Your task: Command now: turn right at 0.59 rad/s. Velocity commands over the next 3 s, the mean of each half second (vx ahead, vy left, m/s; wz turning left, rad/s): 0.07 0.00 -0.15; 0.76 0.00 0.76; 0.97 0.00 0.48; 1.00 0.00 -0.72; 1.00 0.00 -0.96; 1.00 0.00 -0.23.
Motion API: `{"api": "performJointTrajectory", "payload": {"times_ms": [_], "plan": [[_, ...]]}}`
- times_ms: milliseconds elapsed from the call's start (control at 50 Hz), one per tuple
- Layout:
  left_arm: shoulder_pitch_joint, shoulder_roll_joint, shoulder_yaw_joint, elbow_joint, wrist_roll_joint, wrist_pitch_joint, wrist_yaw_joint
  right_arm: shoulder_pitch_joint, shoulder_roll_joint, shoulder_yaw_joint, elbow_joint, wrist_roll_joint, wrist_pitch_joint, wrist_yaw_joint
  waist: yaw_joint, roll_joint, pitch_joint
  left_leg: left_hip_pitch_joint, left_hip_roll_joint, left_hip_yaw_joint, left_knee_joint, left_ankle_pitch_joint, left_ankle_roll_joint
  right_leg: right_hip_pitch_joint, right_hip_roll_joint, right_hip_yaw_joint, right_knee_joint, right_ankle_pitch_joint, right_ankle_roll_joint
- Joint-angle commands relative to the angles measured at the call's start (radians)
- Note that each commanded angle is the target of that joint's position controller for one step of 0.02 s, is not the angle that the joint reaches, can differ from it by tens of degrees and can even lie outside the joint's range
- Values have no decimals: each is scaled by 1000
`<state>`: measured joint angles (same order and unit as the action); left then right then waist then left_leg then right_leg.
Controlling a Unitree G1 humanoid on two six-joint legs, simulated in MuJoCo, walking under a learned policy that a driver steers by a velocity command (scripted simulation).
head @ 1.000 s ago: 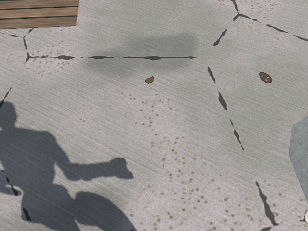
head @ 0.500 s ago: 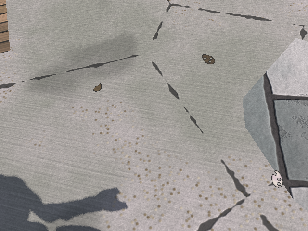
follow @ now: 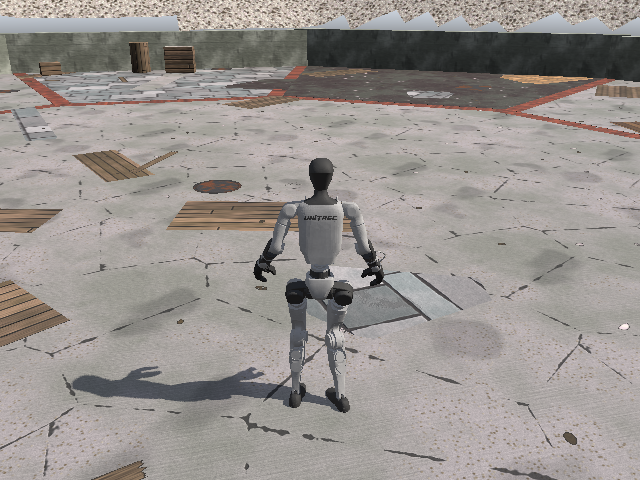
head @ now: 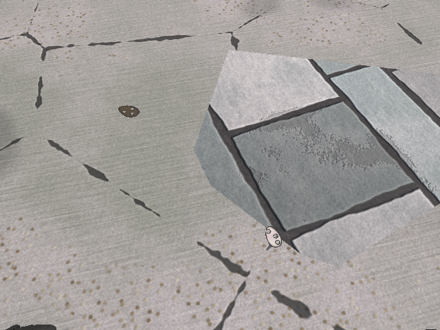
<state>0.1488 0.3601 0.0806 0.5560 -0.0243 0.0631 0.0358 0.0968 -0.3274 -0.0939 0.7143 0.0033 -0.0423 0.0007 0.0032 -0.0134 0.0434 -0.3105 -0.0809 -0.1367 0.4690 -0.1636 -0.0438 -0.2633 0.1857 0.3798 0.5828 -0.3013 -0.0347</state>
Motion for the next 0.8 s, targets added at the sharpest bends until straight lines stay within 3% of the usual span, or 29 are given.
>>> {"api": "performJointTrajectory", "payload": {"times_ms": [20, 40, 60, 80, 100, 160, 240, 280, 320, 340, 360, 380, 400, 420, 440, 460, 500, 580, 600, 620, 660, 740, 760, 780, 800], "plan": [[115, 54, 8, -54, 18, -17, -6, -61, -190, -35, -91, -28, -4, -5, 88, 230, -147, 266, 350, -335, -134, 441, 199, -134, -10, -45, 243, -339, 12], [93, 143, 34, -57, 20, -24, -2, 9, -168, -36, -73, -37, -4, -3, 44, 254, -121, 212, 462, -493, -152, 426, 336, -232, -21, -116, 468, -424, 71], [86, 192, 50, -39, 17, -26, -1, -2, -134, -22, -78, -18, -5, -6, 43, 169, -103, 184, 442, -423, -133, 348, 339, -247, -74, -130, 573, -345, 96], [64, 185, 51, -19, 16, -21, -1, -21, -100, -12, -79, -7, 1, -11, 34, 124, -87, 165, 368, -311, -123, 267, 291, -243, -91, -146, 604, -274, 112], [52, 152, 43, -11, 17, -15, 1, -20, -89, -3, -79, 1, 8, -17, 23, 111, -83, 167, 322, -257, -123, 206, 258, -251, -91, -156, 622, -234, 122], [22, 72, 12, -17, 6, -18, -7, 14, -90, 8, -56, -5, 24, -26, -4, 146, -74, 181, 261, -148, -134, 257, 254, -231, -99, -225, 538, -182, 134], [-2, 23, -14, -12, 14, -27, -9, 24, -108, 7, -45, -6, 37, -23, -24, 203, -108, 210, 261, -107, -121, 284, 259, -102, -162, -304, 222, -194, 132], [8, 33, -12, 4, 9, -30, -10, 46, -126, 5, -35, -1, 45, -19, -39, 213, -116, 207, 273, -119, -108, 304, 265, -36, -163, -335, 88, -138, 127], [66, 23, -11, 40, 11, -32, -13, 40, -113, 14, -26, 12, 48, -17, -4, 191, -114, 174, 262, -105, -73, 307, 241, 79, -154, -357, -148, 34, 100], [76, 5, -17, 53, 23, -34, -12, 72, -71, 32, -9, 15, 41, -12, 3, 160, -107, 104, 239, -107, -76, 265, 200, 193, -164, -330, -292, 146, 73], [83, 53, -10, 44, 36, -34, -3, 106, -55, 42, 1, 4, 26, -2, -9, 87, -124, 7, 211, -91, -57, 168, 131, 323, -249, -253, -263, 283, 41], [107, 127, 7, 46, 51, -30, 3, 124, -18, 53, -5, -7, 11, 8, -24, -101, -166, -68, 96, 20, 21, -124, 65, 350, -349, -182, -207, 200, -30], [160, 149, 25, 62, 47, -33, -7, 52, -52, 46, -21, 21, 9, 5, 53, -184, -142, -120, 31, 134, 156, -301, 32, 263, -411, -92, -294, -278, -122], [187, 161, 31, 66, 42, -47, -8, -36, -105, 31, -57, 40, 5, 4, 104, -206, -38, -247, 57, 147, 327, -332, 23, 220, -485, 37, -410, -531, -169], [204, 148, 27, 80, 45, -68, -2, -70, -121, 16, -76, 52, 6, 0, 111, -217, 46, -402, 98, 103, 487, -361, 35, 227, -536, 115, -464, -560, -185], [199, 110, 16, 88, 34, -95, 2, -29, -106, 11, -65, 53, 7, -1, 88, -206, 87, -501, 123, 51, 565, -325, 49, 271, -534, 98, -467, -517, -172], [208, 57, 5, 98, 18, -135, 5, 6, -68, 14, -56, 42, -6, 9, 74, -141, 86, -601, 152, 8, 594, -200, 66, 374, -516, -14, -464, -359, -132], [192, 57, 13, 94, 30, -161, -2, 2, -36, 22, -78, 38, -8, 29, 70, -103, 48, -599, 183, 67, 614, -38, 26, 359, -488, -221, -493, -139, -110], [241, 74, 11, 131, 82, -148, -20, -69, -55, 15, -92, -79, 37, 73, 80, -48, 62, -558, 153, 124, 624, -51, 26, 282, -477, -293, -518, -140, -102], [237, 75, 15, 133, 81, -148, -25, -75, -46, 14, -111, -71, 54, 96, 72, -84, 81, -553, 166, 127, 607, -24, 27, 255, -471, -339, -523, -120, -93], [217, 76, 15, 140, 72, -156, -24, -80, -45, 18, -124, -42, 64, 120, 54, -113, 97, -528, 192, 128, 552, 31, 41, 225, -477, -414, -536, -97, -72], [249, 95, 22, 184, 75, -157, -20, -160, -43, 33, -160, -39, 64, 126, 65, -81, 133, -485, 199, 208, 397, -8, 117, 284, -501, -531, -548, -29, -58], [260, 100, 23, 197, 76, -153, -20, -174, -38, 38, -168, -40, 65, 123, 65, -80, 137, -464, 187, 238, 362, -50, 144, 310, -501, -562, -526, 49, -55], [253, 109, 23, 204, 75, -149, -20, -158, -38, 40, -169, -40, 67, 115, 46, -84, 120, -392, 152, 278, 324, -108, 176, 319, -492, -606, -465, 273, -46], [262, 127, 24, 214, 72, -143, -21, -112, -51, 35, -159, -37, 66, 101, 17, -92, 64, -282, 89, 324, 314, -175, 207, 337, -486, -640, -342, 628, -42]]}}
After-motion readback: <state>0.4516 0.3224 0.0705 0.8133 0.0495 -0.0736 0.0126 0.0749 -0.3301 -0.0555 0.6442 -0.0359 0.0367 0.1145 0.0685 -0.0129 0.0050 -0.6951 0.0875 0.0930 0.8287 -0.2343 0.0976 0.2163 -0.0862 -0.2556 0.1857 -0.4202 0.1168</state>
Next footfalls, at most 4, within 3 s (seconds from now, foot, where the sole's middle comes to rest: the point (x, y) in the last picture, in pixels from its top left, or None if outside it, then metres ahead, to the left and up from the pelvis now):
0.36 right None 0.02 -0.14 -0.77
0.84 left None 0.33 0.21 -0.77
1.34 right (133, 226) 0.80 0.34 -0.77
1.74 left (29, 185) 0.97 0.74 -0.77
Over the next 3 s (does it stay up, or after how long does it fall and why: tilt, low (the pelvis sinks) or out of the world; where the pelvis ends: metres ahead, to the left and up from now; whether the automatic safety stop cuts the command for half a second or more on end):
stays up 1.96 0.59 -0.02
